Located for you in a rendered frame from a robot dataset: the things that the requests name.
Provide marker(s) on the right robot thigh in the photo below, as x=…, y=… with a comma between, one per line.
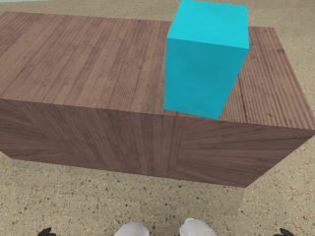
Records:
x=196, y=227

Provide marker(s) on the pedestal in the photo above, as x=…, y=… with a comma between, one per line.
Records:
x=88, y=92

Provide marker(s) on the carton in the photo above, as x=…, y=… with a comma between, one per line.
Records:
x=206, y=46

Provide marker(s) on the left robot thigh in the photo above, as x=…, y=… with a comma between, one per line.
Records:
x=133, y=229

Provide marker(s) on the robot thigh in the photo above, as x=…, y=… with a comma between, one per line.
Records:
x=196, y=227
x=133, y=229

